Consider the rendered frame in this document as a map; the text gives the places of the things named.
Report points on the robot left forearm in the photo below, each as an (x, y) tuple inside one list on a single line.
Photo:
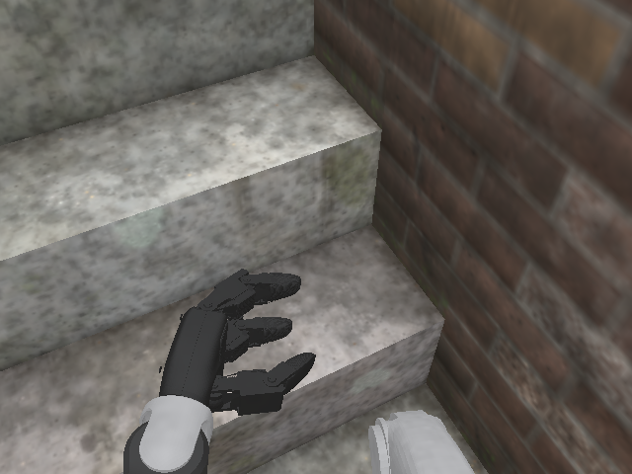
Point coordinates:
[(173, 438)]

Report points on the left robot hand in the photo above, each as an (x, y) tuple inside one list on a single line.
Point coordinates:
[(205, 340)]

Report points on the right robot thigh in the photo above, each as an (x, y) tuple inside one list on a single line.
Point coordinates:
[(414, 442)]

